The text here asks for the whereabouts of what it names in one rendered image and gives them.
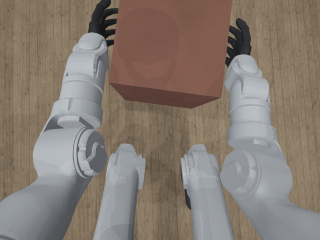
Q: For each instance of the right robot upper arm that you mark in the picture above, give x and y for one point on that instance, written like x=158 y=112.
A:
x=260 y=184

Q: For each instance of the robot left shin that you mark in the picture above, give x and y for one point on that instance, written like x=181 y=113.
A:
x=114 y=156

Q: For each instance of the carton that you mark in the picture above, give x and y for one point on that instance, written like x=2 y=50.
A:
x=170 y=52

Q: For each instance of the left robot upper arm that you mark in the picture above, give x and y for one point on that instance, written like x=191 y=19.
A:
x=65 y=159

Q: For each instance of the right robot hand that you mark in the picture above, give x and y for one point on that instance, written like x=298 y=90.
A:
x=241 y=45

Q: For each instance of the robot left forearm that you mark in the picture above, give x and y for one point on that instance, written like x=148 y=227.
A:
x=82 y=88

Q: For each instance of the robot right forearm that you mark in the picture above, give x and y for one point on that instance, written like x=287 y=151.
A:
x=249 y=108

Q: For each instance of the left robot hand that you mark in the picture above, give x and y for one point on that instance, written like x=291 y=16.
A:
x=98 y=23

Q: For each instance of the right robot foot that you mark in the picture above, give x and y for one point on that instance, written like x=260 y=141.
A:
x=187 y=198

